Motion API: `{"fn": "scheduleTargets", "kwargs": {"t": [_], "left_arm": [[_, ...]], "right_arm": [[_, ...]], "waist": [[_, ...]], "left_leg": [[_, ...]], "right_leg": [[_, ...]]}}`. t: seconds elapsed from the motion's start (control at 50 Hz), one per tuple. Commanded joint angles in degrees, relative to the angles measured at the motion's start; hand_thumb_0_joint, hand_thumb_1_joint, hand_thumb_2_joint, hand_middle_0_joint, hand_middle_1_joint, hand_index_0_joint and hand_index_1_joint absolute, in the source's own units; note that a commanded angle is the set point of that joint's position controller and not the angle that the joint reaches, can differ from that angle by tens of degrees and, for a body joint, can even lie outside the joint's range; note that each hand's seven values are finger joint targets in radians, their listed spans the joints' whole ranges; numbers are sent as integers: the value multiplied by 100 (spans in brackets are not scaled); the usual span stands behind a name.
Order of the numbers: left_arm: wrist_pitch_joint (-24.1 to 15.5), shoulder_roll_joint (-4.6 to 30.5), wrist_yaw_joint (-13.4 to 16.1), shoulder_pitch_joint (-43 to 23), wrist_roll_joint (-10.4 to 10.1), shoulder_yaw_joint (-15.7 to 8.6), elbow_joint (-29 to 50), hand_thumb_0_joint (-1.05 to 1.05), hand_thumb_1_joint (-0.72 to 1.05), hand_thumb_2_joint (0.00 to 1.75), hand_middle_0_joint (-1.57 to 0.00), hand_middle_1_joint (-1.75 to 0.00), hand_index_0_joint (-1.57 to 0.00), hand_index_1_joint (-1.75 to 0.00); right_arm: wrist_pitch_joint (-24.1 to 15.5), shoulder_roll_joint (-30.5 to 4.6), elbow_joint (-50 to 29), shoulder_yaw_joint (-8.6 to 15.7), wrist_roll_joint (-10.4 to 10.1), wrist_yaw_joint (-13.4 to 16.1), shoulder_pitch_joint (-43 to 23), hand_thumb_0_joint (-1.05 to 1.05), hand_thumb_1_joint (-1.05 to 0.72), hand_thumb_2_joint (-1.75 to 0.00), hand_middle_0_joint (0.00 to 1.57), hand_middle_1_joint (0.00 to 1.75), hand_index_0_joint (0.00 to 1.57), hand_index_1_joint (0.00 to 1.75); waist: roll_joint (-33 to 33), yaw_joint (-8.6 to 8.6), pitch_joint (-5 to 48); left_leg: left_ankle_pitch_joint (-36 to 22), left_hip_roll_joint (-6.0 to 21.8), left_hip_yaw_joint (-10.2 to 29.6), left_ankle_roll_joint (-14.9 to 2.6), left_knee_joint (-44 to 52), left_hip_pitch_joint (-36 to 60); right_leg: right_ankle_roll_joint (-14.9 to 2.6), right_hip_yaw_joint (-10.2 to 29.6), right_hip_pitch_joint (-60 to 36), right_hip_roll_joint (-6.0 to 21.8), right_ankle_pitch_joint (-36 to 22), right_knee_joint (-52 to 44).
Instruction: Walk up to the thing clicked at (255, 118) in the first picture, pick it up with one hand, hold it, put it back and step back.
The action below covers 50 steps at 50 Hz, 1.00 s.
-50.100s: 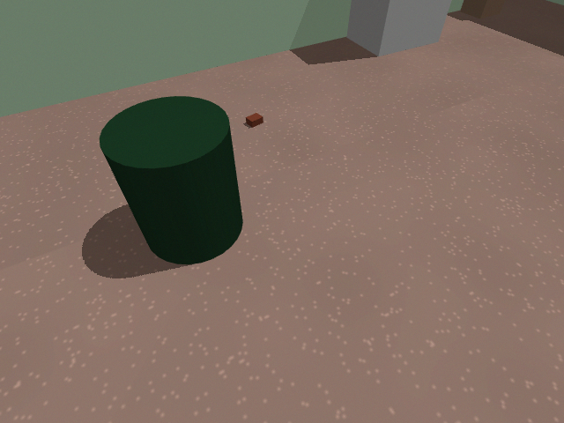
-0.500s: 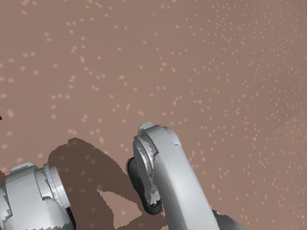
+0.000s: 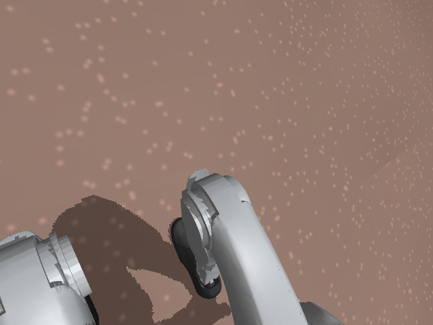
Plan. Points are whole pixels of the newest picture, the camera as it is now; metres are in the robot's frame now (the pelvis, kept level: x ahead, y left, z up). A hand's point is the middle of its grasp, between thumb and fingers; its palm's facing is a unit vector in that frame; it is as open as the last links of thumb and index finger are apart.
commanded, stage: rest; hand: left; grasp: from above
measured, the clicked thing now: out of the picture +0.45 +0.31 -0.28
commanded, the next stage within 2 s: open in 0.08 s
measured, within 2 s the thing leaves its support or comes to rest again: rests again in 1.66 s
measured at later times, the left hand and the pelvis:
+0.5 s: hand out of the picture +0.44 +0.30 -0.25, palm faces -0.39 -0.21 -0.90, open 10.1 cm; pelvis -0.01 +0.00 +0.01, yaw +0 degrees
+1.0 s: hand out of the picture +0.44 +0.31 -0.25, palm faces -0.41 -0.22 -0.89, open 11.8 cm; pelvis -0.01 +0.00 +0.01, yaw -1 degrees
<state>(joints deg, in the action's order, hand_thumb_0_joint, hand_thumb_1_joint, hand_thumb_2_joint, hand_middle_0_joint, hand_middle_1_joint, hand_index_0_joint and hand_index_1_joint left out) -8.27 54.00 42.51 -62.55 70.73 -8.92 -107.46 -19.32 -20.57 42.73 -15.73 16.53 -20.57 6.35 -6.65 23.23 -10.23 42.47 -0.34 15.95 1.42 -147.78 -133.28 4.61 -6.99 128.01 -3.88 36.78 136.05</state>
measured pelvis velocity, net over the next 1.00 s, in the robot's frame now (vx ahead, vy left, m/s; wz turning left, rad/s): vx -0.01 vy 0.00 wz -0.01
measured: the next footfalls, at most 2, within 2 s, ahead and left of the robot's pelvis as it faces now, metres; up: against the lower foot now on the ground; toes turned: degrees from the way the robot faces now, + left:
none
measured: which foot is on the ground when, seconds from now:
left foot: down 0.00-1.00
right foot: down 0.00-1.00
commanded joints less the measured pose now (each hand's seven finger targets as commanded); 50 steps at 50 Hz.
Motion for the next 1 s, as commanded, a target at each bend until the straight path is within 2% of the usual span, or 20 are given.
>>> {"fn": "scheduleTargets", "kwargs": {"t": [0.0, 0.06, 0.12, 0.16, 0.2, 0.28, 0.34, 0.36, 0.38, 0.5, 0.52, 0.58, 0.64, 0.66, 0.76, 0.78, 0.84, 0.86, 0.96, 0.98], "left_arm": [[89, 1020, 290, -1491, -99, 30, 465, 0, 77, 54, -115, -45, -115, -45], [132, 1132, 300, -1543, -138, -11, 393, 0, 76, 52, -113, -45, -114, -44], [148, 1103, 253, -1547, -173, 49, 365, 0, 76, 55, -114, -45, -114, -46], [155, 1092, 208, -1494, -198, 120, 378, 0, 78, 53, -115, -46, -115, -46], [134, 1219, 222, -1535, -174, 53, 424, 0, 62, 53, -99, -49, -99, -48], [120, 1151, 184, -1528, -220, 173, 468, 0, 30, 44, -69, -49, -70, -48], [92, 1214, 207, -1498, -227, 166, 500, 0, 7, 48, -61, -52, -61, -51], [91, 1314, 240, -1481, -251, 87, 437, 0, 6, 49, -59, -53, -60, -52], [87, 1239, 211, -1502, -251, 153, 491, 0, 3, 51, -58, -53, -58, -53], [94, 1277, 173, -1490, -276, 184, 577, 0, -3, 57, -53, -58, -52, -58], [92, 1411, 214, -1476, -254, 94, 576, 0, -5, 58, -52, -58, -51, -59], [134, 1439, 244, -1464, -247, 57, 628, 0, -9, 62, -48, -61, -47, -62], [189, 1393, 240, -1323, -313, 58, 544, 0, -11, 63, -46, -62, -46, -63], [194, 1342, 197, -1404, -334, 111, 582, 0, -12, 65, -46, -62, -45, -63], [184, 1361, 121, -1301, -411, 39, 620, 0, -16, 67, -42, -65, -41, -66], [186, 1271, 80, -1263, -392, 135, 590, 0, -16, 67, -41, -66, -41, -67], [148, 1393, 45, -1326, -446, 84, 647, 0, -17, 68, -41, -68, -40, -68], [141, 1291, 5, -1331, -457, 186, 626, 0, -17, 69, -41, -68, -40, -69], [43, 1294, -26, -1394, -418, 238, 711, 0, -18, 71, -40, -68, -39, -70], [27, 1306, -9, -1387, -369, 233, 688, 0, -17, 70, -40, -69, -39, -70]], "right_arm": [[-63, -1921, 74, 507, -58, -9, 1155, 0, -90, -90, 20, 30, 20, 30], [-118, -1988, 91, 490, -84, -45, 1117, 0, -90, -90, 20, 30, 20, 30], [-139, -2018, 63, 478, -74, -46, 1126, 0, -90, -91, 20, 30, 20, 30], [-178, -2006, 19, 460, -112, -52, 1028, 0, -90, -90, 20, 30, 20, 30], [-154, -2062, 4, 482, -140, -34, 1076, 0, -90, -90, 20, 30, 20, 30], [-161, -2038, -29, 436, -153, -25, 976, 0, -89, -90, 20, 30, 20, 30], [-144, -2052, -49, 420, -146, -13, 1096, 0, -90, -90, 20, 30, 20, 30], [-137, -2076, -7, 416, -159, 12, 1080, 0, -90, -90, 20, 30, 20, 30], [-146, -2003, -53, 394, -152, -7, 1110, 0, -90, -90, 20, 30, 20, 30], [-189, -2059, -55, 366, -158, 6, 1023, 0, -89, -90, 20, 30, 20, 30], [-169, -2116, -26, 387, -150, 17, 1067, 0, -89, -90, 20, 30, 20, 30], [-149, -2120, -85, 360, -139, 4, 1088, 0, -89, -90, 20, 30, 20, 30], [-133, -2143, -59, 406, -150, 31, 1076, 0, -89, -90, 20, 30, 20, 30], [-153, -2071, -67, 383, -156, 10, 1094, 0, -89, -90, 20, 30, 20, 30], [-120, -2085, -55, 398, -175, 23, 1190, 0, -89, -90, 20, 30, 20, 30], [-116, -2069, -101, 378, -147, 16, 1196, 0, -89, -90, 20, 30, 20, 30], [-91, -2095, -100, 362, -179, 45, 1237, 0, -89, -90, 20, 30, 20, 30], [-95, -2085, -95, 369, -186, 50, 1194, 0, -89, -90, 20, 30, 20, 30], [-100, -2053, -106, 309, -185, 77, 1143, 0, -89, -90, 20, 30, 20, 30], [-80, -2117, -130, 336, -168, 80, 1225, 0, -89, -90, 20, 30, 20, 30]], "waist": [[2754, 483, 3514], [2752, 448, 3338], [2754, 526, 3310], [2689, 476, 3201], [2825, 455, 3293], [2720, 471, 3272], [2690, 504, 3344], [2725, 468, 3350], [2716, 500, 3287], [2992, 476, 3264], [3080, 468, 3357], [3030, 485, 3422], [2957, 469, 3365], [2947, 525, 3238], [2990, 460, 3416], [2941, 532, 3445], [2864, 515, 3435], [2814, 526, 3312], [2879, 508, 3246], [2934, 562, 3305]], "left_leg": [[-1371, 201, -694, -145, 1561, 2588], [-1238, 222, -617, -120, 1635, 2527], [-1183, 219, -633, -124, 1673, 2576], [-1061, 213, -627, -129, 1677, 2502], [-1104, 220, -587, -121, 1735, 2546], [-1079, 241, -557, -117, 1703, 2562], [-1213, 227, -621, -146, 1649, 2581], [-1124, 225, -623, -135, 1704, 2549], [-1168, 226, -636, -143, 1638, 2562], [-1187, 248, -564, -76, 1757, 2793], [-1221, 259, -548, -64, 1823, 2826], [-1355, 257, -553, -74, 1770, 2815], [-1275, 249, -598, -88, 1751, 2724], [-1260, 248, -608, -96, 1707, 2680], [-1433, 264, -525, -78, 1792, 2782], [-1523, 256, -555, -91, 1755, 2827], [-1419, 247, -591, -126, 1745, 2702], [-1313, 241, -610, -128, 1737, 2675], [-1270, 261, -554, -96, 1776, 2766], [-1325, 253, -545, -92, 1841, 2820]], "right_leg": [[-489, -934, -2142, -132, -1520, -1094], [-495, -955, -1980, -102, -1359, -1066], [-493, -941, -2098, -124, -1346, -1140], [-490, -938, -2030, -98, -1237, -1137], [-508, -929, -2032, -101, -1242, -1141], [-484, -940, -2060, -100, -1278, -1138], [-471, -912, -2257, -123, -1415, -1237], [-486, -908, -2237, -125, -1322, -1238], [-470, -910, -2244, -106, -1374, -1225], [-503, -971, -2130, -86, -1354, -1138], [-516, -979, -2196, -108, -1370, -1169], [-505, -969, -2322, -113, -1528, -1167], [-496, -938, -2325, -116, -1480, -1229], [-486, -954, -2273, -86, -1462, -1202], [-506, -973, -2351, -95, -1565, -1194], [-505, -965, -2447, -127, -1674, -1208], [-494, -942, -2484, -121, -1583, -1291], [-492, -940, -2388, -98, -1490, -1284], [-495, -985, -2263, -84, -1412, -1240], [-511, -980, -2330, -115, -1463, -1274]]}}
